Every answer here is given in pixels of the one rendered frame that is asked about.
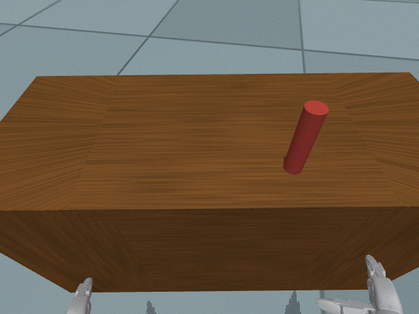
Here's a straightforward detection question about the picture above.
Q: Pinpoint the can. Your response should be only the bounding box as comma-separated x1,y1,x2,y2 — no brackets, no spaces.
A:
283,100,329,175

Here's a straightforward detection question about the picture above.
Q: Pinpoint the left robot hand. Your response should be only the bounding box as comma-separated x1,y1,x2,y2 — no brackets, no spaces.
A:
65,277,92,314

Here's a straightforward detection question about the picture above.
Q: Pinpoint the right robot hand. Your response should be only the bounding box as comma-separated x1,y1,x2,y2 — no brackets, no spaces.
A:
316,254,403,314

